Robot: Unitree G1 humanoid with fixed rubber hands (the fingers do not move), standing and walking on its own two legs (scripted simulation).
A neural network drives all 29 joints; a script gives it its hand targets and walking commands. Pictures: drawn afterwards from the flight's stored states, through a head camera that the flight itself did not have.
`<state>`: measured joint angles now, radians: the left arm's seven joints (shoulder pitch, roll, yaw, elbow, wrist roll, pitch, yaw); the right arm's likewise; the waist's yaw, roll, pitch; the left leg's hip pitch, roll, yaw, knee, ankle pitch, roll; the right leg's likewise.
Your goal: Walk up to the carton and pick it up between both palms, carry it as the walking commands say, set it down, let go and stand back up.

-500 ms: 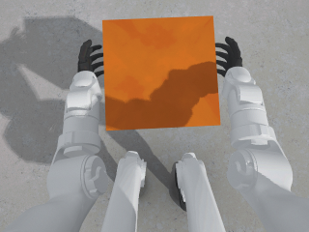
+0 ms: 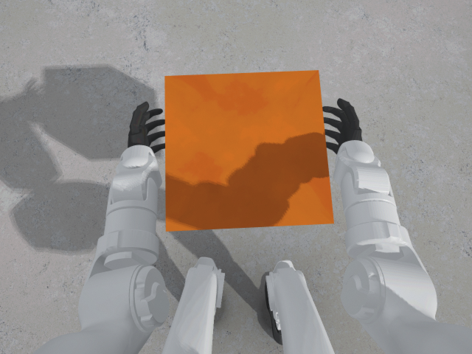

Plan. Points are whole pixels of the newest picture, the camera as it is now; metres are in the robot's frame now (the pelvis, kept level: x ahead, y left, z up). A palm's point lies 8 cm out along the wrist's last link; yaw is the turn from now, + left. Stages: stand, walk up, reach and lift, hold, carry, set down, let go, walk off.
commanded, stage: reach and lift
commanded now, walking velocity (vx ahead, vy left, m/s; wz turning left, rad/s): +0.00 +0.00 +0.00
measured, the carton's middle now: (243, 158) +0.46 +0.01 -0.13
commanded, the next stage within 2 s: none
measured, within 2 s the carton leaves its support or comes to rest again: neither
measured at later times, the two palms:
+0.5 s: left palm (123, 144) +0.42 +0.19 +0.02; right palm (369, 139) +0.43 -0.17 +0.02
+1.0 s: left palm (98, 135) +0.40 +0.18 +0.10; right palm (409, 129) +0.41 -0.17 +0.10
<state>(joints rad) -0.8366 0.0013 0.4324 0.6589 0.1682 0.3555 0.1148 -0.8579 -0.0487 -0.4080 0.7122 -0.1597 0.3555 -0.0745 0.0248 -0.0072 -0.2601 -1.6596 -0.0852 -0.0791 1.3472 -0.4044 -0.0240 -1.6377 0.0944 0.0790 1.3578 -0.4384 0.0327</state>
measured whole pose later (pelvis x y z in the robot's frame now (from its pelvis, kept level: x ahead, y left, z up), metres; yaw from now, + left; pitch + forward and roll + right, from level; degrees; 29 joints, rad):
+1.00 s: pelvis +0.05 +0.00 +0.13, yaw +0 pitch +25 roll +0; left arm -0.47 -0.10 0.44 0.47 0.27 0.40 -0.04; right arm -0.50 0.06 -0.40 0.52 -0.26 0.40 0.06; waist 0.02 0.00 -0.19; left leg -0.90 -0.06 -0.10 0.73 -0.25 -0.01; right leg -0.89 0.07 0.11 0.74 -0.28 0.01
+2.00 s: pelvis +0.08 -0.01 +0.18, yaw +0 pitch -4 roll +0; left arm -0.24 -0.11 0.31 0.27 0.28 0.69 -0.03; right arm -0.26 0.11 -0.28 0.30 -0.28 0.67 0.04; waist 0.02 -0.01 -0.07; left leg -0.06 -0.03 -0.11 0.30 -0.16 -0.01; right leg -0.05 0.05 0.11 0.32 -0.19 -0.01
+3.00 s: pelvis +0.08 +0.00 +0.18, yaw +0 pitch -5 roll +0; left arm -0.20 -0.14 0.28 0.18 0.31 0.72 -0.04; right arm -0.19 0.14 -0.27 0.18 -0.30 0.71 0.04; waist 0.00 -0.01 -0.04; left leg -0.01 -0.04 -0.10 0.24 -0.14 0.00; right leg 0.00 0.04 0.11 0.26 -0.16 -0.01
